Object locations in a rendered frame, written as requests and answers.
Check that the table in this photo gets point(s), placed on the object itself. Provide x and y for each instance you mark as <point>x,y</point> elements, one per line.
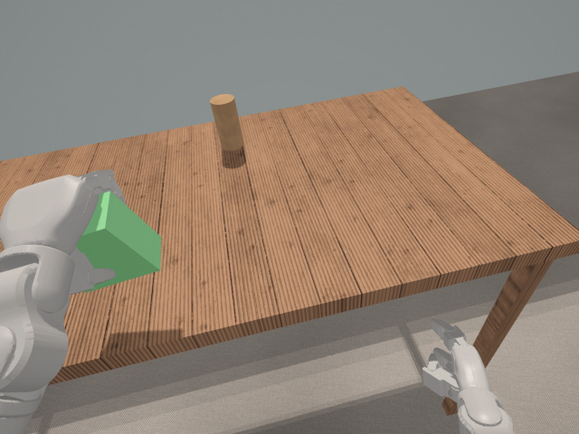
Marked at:
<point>327,207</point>

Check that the robot left forearm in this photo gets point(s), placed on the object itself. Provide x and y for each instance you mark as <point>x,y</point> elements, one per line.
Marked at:
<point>35,285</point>

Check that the robot left hand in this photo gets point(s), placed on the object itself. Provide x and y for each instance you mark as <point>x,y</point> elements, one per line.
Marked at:
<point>55,213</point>

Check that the robot right hand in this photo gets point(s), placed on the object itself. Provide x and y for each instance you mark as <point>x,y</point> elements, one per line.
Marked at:
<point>462,369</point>

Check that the robot right forearm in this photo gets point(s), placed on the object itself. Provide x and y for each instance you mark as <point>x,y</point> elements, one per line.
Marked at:
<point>481,412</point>

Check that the sponge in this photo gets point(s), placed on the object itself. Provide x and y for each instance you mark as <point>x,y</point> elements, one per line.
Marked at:
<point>116,238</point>

